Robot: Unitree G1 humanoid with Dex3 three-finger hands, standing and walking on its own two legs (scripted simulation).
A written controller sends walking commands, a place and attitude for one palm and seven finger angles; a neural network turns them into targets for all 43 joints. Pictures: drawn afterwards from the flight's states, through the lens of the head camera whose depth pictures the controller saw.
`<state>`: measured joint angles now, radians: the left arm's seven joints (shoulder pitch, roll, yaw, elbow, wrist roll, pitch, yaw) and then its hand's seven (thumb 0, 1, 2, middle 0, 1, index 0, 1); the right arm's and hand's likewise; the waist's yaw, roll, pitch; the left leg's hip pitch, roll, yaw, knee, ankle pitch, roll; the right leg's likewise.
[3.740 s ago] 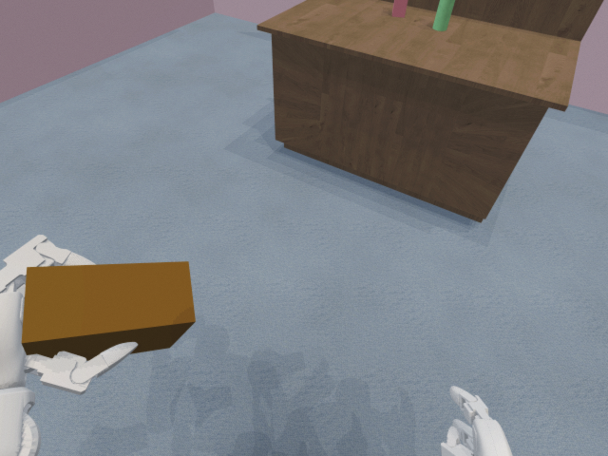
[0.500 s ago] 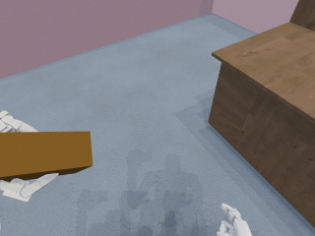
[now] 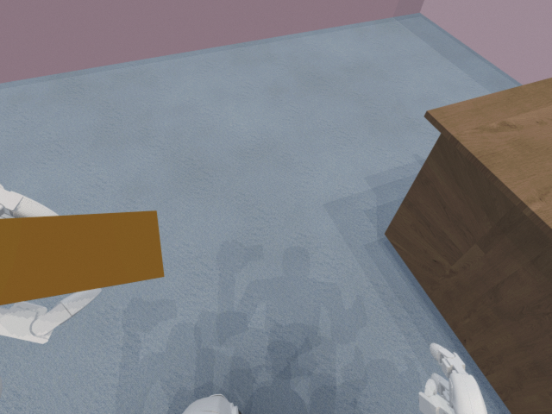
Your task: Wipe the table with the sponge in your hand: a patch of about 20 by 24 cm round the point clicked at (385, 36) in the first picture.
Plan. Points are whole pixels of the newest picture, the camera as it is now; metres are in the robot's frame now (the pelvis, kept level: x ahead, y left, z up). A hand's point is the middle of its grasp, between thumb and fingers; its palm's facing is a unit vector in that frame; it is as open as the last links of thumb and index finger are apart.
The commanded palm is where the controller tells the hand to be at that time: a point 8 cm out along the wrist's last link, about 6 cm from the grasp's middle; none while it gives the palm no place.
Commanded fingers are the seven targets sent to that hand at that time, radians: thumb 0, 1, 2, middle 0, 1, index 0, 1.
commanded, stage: walk to a spot facing it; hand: left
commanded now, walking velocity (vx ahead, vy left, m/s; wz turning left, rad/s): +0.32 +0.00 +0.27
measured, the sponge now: (98, 256) +0.24 +0.20 +0.17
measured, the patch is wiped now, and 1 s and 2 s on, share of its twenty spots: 0.00 0.00 0.00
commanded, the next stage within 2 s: turn to face it in 0.40 s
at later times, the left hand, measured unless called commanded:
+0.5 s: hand (99, 207) +0.30 +0.22 +0.17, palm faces +0.55 -0.74 -0.39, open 10.0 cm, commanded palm +0.22 +0.26 +0.20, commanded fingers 0.00 0.10 1.30 -1.20 -1.60 -1.20 -1.60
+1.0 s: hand (140, 139) +0.38 +0.19 +0.20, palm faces +0.39 -0.82 -0.42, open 10.0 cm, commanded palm +0.31 +0.24 +0.20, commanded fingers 0.00 0.10 1.30 -1.20 -1.60 -1.20 -1.60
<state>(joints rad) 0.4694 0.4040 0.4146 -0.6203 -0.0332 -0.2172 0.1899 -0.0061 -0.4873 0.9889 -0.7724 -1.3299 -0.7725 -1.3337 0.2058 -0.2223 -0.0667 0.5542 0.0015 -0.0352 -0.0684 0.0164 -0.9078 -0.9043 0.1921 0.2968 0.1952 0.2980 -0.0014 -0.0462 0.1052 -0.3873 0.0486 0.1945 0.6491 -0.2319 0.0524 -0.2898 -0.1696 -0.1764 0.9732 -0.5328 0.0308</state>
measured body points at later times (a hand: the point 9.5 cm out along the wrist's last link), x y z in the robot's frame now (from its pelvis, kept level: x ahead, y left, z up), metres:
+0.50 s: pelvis +0.12 -0.05 +0.02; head +0.15 -0.07 +0.46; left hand +0.26 +0.25 +0.20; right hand +0.33 -0.26 -0.09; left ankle +0.06 +0.07 -0.62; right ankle +0.15 -0.14 -0.72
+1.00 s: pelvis +0.16 -0.05 +0.02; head +0.21 -0.04 +0.47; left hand +0.35 +0.23 +0.22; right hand +0.37 -0.21 -0.07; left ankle +0.18 +0.09 -0.72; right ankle +0.19 -0.16 -0.68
